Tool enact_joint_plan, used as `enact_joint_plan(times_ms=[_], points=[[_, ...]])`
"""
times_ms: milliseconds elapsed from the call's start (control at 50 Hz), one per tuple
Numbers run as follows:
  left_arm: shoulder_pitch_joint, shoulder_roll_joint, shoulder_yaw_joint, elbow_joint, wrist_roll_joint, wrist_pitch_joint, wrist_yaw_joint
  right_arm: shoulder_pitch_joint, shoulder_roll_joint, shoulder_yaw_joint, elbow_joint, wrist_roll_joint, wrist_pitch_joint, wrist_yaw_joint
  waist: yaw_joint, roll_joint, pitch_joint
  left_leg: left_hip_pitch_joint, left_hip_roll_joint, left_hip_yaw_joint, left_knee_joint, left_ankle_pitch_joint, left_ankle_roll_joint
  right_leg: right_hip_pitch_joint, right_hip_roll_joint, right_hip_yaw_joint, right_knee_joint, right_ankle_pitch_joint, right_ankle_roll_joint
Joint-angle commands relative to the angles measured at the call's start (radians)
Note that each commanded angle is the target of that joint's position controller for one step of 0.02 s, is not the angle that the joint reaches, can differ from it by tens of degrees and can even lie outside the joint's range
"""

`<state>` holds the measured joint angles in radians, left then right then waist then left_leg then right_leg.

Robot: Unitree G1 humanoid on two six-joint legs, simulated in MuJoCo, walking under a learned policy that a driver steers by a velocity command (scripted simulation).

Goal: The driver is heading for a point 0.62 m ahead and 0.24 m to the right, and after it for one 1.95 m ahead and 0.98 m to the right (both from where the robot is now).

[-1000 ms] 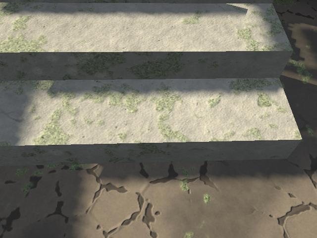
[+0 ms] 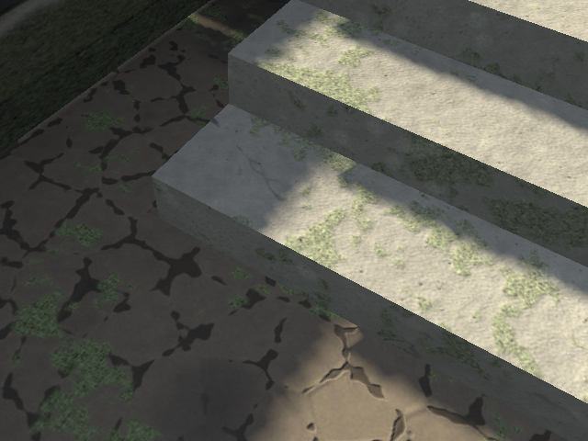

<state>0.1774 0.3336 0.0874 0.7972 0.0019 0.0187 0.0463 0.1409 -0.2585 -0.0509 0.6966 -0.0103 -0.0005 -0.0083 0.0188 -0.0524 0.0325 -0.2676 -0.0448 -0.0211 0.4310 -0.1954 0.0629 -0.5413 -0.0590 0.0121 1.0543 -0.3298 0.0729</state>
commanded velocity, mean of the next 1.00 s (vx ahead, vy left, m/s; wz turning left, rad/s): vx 0.16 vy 0.00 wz -0.42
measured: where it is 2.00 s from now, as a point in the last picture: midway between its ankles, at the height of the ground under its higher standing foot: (455, 420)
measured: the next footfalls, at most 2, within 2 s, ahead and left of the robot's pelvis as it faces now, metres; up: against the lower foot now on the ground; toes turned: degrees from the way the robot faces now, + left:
right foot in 0.22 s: +0.03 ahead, -0.14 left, +0.00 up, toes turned -6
left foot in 0.54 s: +0.08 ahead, +0.10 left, +0.00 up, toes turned -18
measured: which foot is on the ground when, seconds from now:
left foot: down 0.00-0.26, up 0.28-0.52, down 0.54-1.00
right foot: up 0.00-0.20, down 0.22-0.54, up 0.56-1.00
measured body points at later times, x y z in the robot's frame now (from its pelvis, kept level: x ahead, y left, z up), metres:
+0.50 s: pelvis +0.00 +0.01 -0.01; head +0.04 +0.00 +0.44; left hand +0.19 +0.27 -0.11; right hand +0.11 -0.30 -0.10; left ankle +0.03 +0.12 -0.72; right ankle -0.01 -0.14 -0.74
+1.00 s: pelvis +0.11 -0.06 -0.01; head +0.14 -0.07 +0.44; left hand +0.43 +0.02 -0.08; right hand -0.03 -0.32 -0.13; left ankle +0.04 +0.12 -0.74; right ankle +0.16 -0.26 -0.71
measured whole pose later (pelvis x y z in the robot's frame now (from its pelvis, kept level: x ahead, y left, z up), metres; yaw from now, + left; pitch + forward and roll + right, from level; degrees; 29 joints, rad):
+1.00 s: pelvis +0.11 -0.06 -0.01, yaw -31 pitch +2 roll +1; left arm 0.09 0.27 0.06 0.60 -0.03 -0.03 -0.06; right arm 0.38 -0.30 -0.07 0.81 0.01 -0.07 -0.01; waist -0.10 -0.03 0.02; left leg 0.10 0.04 0.23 0.23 -0.35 -0.04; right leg -0.63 -0.09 -0.01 0.72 -0.12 -0.01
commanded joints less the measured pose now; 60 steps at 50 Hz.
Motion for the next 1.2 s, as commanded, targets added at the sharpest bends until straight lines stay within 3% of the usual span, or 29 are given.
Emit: enact_joint_plan(times_ms=[20,80,200,240,260,300,320,340,380,420,480,500,520,540,560,580,620,640,660,780,880,980,1020,1060,1080,1100,1120,1140,1200], points=[[0.016,0.03,-0.003,-0.041,0.0,-0.007,-0.005,-0.054,-0.08,-0.007,-0.041,-0.011,-0.023,-0.01,-0.001,0.178,-0.124,0.095,0.229,-0.145,-0.137,0.211,0.147,0.081,-0.042,0.039,-0.183,0.055,0.007],[-0.013,0.044,-0.009,-0.049,-0.007,-0.008,-0.017,-0.034,-0.116,-0.012,-0.002,-0.024,-0.024,-0.006,-0.035,0.189,-0.072,0.047,0.244,-0.155,-0.163,0.073,0.158,0.18,-0.032,0.012,-0.322,0.013,0.001],[0.021,0.06,-0.008,-0.071,-0.01,-0.02,-0.026,-0.031,-0.179,-0.036,0.021,0.014,-0.001,-0.024,-0.006,0.14,-0.05,0.131,0.289,-0.18,-0.057,0.254,0.153,0.204,0.009,-0.03,-0.509,0.074,-0.052],[0.028,0.114,0.003,-0.085,0.0,-0.021,-0.028,0.006,-0.164,-0.041,0.019,0.007,-0.002,-0.033,-0.02,0.052,-0.093,0.116,0.216,-0.096,0.052,0.232,0.078,0.286,-0.037,0.048,-0.539,0.437,-0.102],[0.033,0.159,0.019,-0.08,-0.012,-0.018,-0.026,0.004,-0.14,-0.04,-0.002,-0.009,-0.006,-0.036,-0.049,-0.087,-0.12,0.066,0.108,0.017,0.136,0.158,0.023,0.314,-0.09,0.146,-0.538,0.542,-0.162],[0.079,0.154,0.023,-0.092,-0.009,-0.016,-0.024,-0.118,-0.099,-0.036,-0.034,-0.01,-0.005,-0.037,0.025,-0.188,-0.103,-0.145,-0.031,0.086,0.341,-0.123,-0.058,0.398,-0.221,0.392,-0.666,0.528,-0.31],[0.108,0.152,0.023,-0.092,0.006,-0.025,-0.021,-0.148,-0.083,-0.035,-0.048,0.0,0.0,-0.034,0.054,-0.218,-0.102,-0.27,-0.048,0.021,0.518,-0.413,-0.064,0.458,-0.282,0.481,-0.716,0.544,-0.373],[0.094,0.157,0.024,-0.101,0.01,-0.038,-0.02,-0.12,-0.094,-0.041,-0.044,0.011,0.004,-0.025,0.04,-0.158,-0.099,-0.32,-0.023,-0.037,0.653,-0.463,-0.069,0.466,-0.285,0.471,-0.713,0.554,-0.382],[-0.006,0.152,0.028,-0.126,-0.016,-0.039,-0.015,-0.067,-0.099,-0.043,-0.031,0.018,0.007,-0.018,-0.023,-0.064,-0.087,-0.313,0.025,-0.05,0.547,-0.359,-0.077,0.44,-0.203,0.349,-0.683,0.53,-0.29],[-0.027,0.152,0.033,-0.135,-0.024,-0.013,-0.008,-0.08,-0.074,-0.033,-0.03,0.009,-0.003,-0.016,-0.009,-0.08,-0.106,-0.223,0.004,-0.01,0.414,-0.276,-0.105,0.411,-0.153,0.314,-0.663,0.543,-0.262],[-0.023,0.154,0.039,-0.151,-0.028,0.018,-0.004,-0.027,-0.091,-0.035,-0.024,0.027,-0.014,0.006,-0.007,-0.126,-0.161,-0.066,-0.019,0.006,0.224,-0.171,-0.109,0.362,-0.125,0.332,-0.662,0.373,-0.251],[0.009,0.15,0.04,-0.127,0.03,0.035,-0.047,0.045,-0.082,-0.019,-0.01,-0.022,0.008,0.011,-0.019,-0.161,-0.137,0.022,-0.042,0.057,0.148,-0.203,-0.086,0.313,-0.06,0.303,-0.647,0.223,-0.222],[-0.023,0.133,0.041,-0.138,0.023,0.04,-0.067,0.099,-0.081,-0.023,0.001,-0.033,0.014,0.009,-0.064,-0.131,-0.112,0.13,-0.051,0.075,0.021,-0.127,-0.075,0.206,-0.018,0.298,-0.627,0.005,-0.189],[-0.029,0.089,0.031,-0.155,0.016,0.036,-0.072,0.152,-0.142,-0.035,0.011,-0.041,0.012,-0.001,-0.09,0.017,-0.081,0.251,0.051,-0.059,-0.086,-0.238,-0.046,0.037,0.062,0.252,-0.516,-0.223,-0.145],[-0.031,-0.008,0.005,-0.198,0.008,0.03,-0.07,0.225,-0.285,-0.06,0.0,-0.047,0.007,-0.005,-0.109,0.333,-0.084,0.315,0.387,-0.487,-0.276,-0.613,0.03,-0.152,0.212,0.093,-0.218,-0.342,-0.103],[-0.066,0.06,0.013,-0.213,0.034,0.027,-0.066,0.177,-0.339,-0.072,-0.011,-0.066,0.003,-0.002,-0.098,0.3,0.005,0.147,0.473,-0.666,-0.365,-0.725,0.109,-0.219,0.159,0.148,-0.079,-0.237,-0.113],[-0.038,0.119,0.037,-0.178,0.033,0.015,-0.083,0.061,-0.21,-0.039,-0.02,-0.034,-0.014,-0.006,-0.009,0.174,0.078,0.071,0.369,-0.464,-0.334,-0.601,0.087,-0.159,0.097,0.153,-0.007,-0.064,-0.123],[0.006,0.119,0.044,-0.162,-0.053,-0.011,-0.043,0.027,-0.186,-0.042,-0.04,0.017,-0.051,-0.022,0.004,0.234,0.034,0.19,0.331,-0.395,-0.3,-0.471,0.084,-0.224,0.046,0.157,0.052,-0.025,-0.099],[-0.002,0.112,0.037,-0.154,-0.046,-0.028,-0.034,0.04,-0.161,-0.033,-0.034,0.027,-0.069,-0.032,-0.015,0.205,0.015,0.235,0.318,-0.319,-0.295,-0.384,0.071,-0.246,0.029,0.147,0.074,0.032,-0.084],[-0.092,0.042,0.014,-0.214,-0.031,-0.057,-0.052,0.197,-0.165,-0.043,0.017,0.002,-0.098,-0.024,-0.091,0.152,0.035,0.316,0.316,-0.114,-0.322,-0.13,0.101,-0.337,-0.005,0.101,0.003,0.191,-0.028],[-0.162,0.006,-0.009,-0.266,-0.031,-0.061,-0.085,0.206,-0.203,-0.055,0.035,0.008,-0.09,-0.012,-0.117,0.145,0.078,0.275,0.32,0.046,-0.326,0.022,0.102,-0.263,-0.038,0.028,-0.197,0.274,-0.025],[-0.227,-0.002,-0.024,-0.309,-0.037,-0.068,-0.116,0.231,-0.235,-0.067,0.069,0.029,-0.074,0.001,-0.124,0.125,0.109,0.314,0.342,0.14,-0.284,0.123,0.08,-0.172,-0.028,-0.056,-0.364,0.196,-0.101],[-0.187,0.029,-0.011,-0.314,-0.032,-0.065,-0.119,0.218,-0.262,-0.075,0.074,0.036,-0.066,0.001,-0.078,0.153,0.057,0.333,0.344,0.183,-0.166,0.48,0.061,-0.046,0.032,-0.107,-0.403,0.116,-0.149],[0.066,0.113,0.039,-0.252,-0.027,-0.059,-0.103,0.19,-0.27,-0.074,0.068,0.041,-0.06,-0.009,0.079,0.143,-0.118,0.252,0.297,0.255,0.204,0.828,0.014,0.335,0.14,-0.153,-0.489,0.16,-0.216],[0.259,0.184,0.074,-0.207,-0.028,-0.047,-0.082,0.198,-0.226,-0.056,0.043,0.025,-0.07,-0.015,0.163,0.073,-0.224,-0.002,0.263,0.246,0.499,0.583,-0.032,0.671,0.084,-0.021,-0.477,0.185,-0.259],[0.232,0.312,0.085,-0.211,-0.031,-0.054,-0.07,0.281,-0.059,-0.001,-0.03,-0.016,-0.094,-0.003,0.03,-0.254,-0.321,-0.45,0.078,0.171,0.869,-0.372,-0.093,0.966,-0.218,0.584,-0.587,-0.025,-0.43],[0.262,0.205,0.052,-0.239,-0.02,-0.072,-0.071,0.199,-0.157,-0.013,-0.01,0.028,-0.132,0.011,0.112,-0.113,-0.456,-0.519,0.064,-0.064,0.981,-0.372,-0.077,0.977,-0.301,0.812,-0.758,-0.166,-0.462],[0.223,0.148,0.032,-0.215,-0.009,-0.088,-0.078,0.105,-0.21,-0.03,-0.034,0.068,-0.139,0.015,0.112,-0.059,-0.29,-0.591,0.108,-0.053,0.974,-0.255,-0.057,0.865,-0.281,0.648,-0.778,-0.067,-0.402],[0.046,0.066,0.0,-0.22,0.001,-0.106,-0.079,0.139,-0.184,-0.025,0.003,0.027,-0.12,0.005,-0.018,-0.004,-0.122,-0.403,0.221,-0.053,0.799,-0.066,-0.047,0.466,-0.18,0.309,-0.803,0.295,-0.332]])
